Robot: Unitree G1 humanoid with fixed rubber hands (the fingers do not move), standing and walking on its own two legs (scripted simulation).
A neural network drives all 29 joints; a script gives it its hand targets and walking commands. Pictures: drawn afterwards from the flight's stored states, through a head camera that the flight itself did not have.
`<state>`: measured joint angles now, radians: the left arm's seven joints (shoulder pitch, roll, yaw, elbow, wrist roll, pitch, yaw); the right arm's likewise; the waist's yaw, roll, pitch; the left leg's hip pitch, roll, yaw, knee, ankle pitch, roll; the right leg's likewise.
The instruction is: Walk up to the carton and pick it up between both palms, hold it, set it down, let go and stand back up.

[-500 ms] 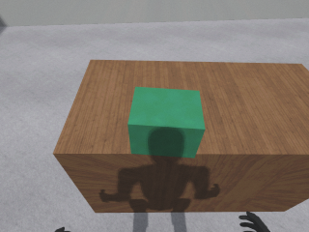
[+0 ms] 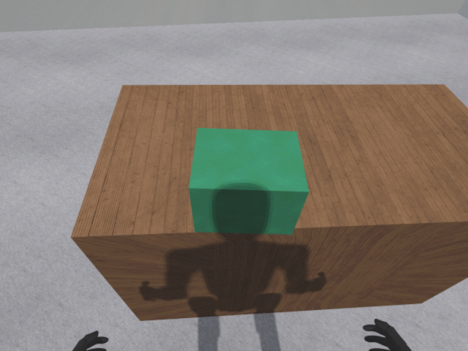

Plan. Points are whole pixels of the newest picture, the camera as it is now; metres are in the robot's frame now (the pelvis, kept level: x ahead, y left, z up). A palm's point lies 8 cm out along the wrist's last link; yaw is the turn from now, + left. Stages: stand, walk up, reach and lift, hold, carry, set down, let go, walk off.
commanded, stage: stand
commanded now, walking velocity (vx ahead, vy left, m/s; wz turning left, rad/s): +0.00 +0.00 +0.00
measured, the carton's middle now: (245, 181) +0.45 -0.02 +0.00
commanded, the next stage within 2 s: none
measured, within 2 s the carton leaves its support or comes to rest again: neither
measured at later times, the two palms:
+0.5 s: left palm out of the picture +0.15 +0.27 -0.09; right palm out of the picture +0.12 -0.28 -0.07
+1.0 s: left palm out of the picture +0.13 +0.25 -0.09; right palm out of the picture +0.08 -0.29 -0.08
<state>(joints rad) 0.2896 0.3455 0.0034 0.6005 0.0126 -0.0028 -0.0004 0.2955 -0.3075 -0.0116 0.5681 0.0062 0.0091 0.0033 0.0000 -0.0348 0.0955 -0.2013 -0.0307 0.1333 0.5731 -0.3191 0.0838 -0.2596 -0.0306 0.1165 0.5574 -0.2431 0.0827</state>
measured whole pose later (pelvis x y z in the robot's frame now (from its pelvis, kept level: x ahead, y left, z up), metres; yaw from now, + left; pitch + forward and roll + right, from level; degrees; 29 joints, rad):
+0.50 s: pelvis +0.00 +0.00 +0.00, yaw -3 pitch -4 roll +0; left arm 0.26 0.36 0.00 0.58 0.01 0.01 0.00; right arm 0.26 -0.31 -0.02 0.56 0.01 0.03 0.01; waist -0.01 -0.04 0.09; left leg -0.18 -0.02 0.18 0.58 -0.34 0.08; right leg -0.27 -0.02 0.16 0.58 -0.25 0.08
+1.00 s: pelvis -0.01 -0.01 +0.00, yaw -5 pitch -4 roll +1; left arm 0.28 0.34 0.01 0.58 0.01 0.01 -0.01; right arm 0.29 -0.32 -0.02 0.58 0.00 0.04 0.00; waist -0.01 -0.02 0.09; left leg -0.20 0.01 0.22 0.61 -0.34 0.07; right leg -0.30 0.01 0.17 0.61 -0.24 0.07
